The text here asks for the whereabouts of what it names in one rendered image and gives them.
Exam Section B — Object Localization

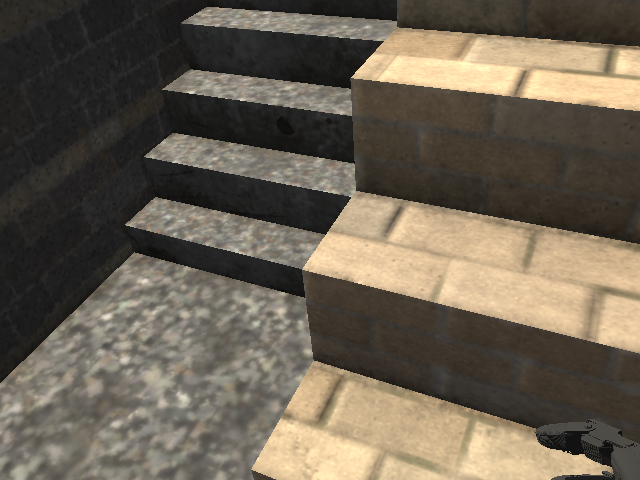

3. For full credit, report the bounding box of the robot right hand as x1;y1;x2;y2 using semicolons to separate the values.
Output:
535;419;640;480

